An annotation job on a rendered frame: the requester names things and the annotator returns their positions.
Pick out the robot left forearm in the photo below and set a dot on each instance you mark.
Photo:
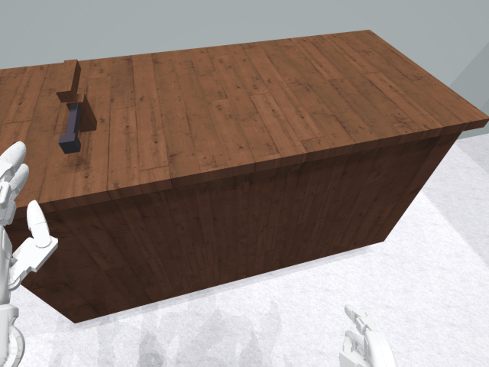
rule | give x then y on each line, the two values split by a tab
12	343

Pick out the counter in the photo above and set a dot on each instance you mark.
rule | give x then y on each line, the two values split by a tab
205	166

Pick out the robot left hand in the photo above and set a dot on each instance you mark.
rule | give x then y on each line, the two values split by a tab
33	252

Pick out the robot right hand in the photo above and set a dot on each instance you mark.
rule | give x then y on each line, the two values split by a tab
372	351

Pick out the tap lever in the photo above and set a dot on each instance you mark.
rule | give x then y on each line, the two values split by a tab
70	142

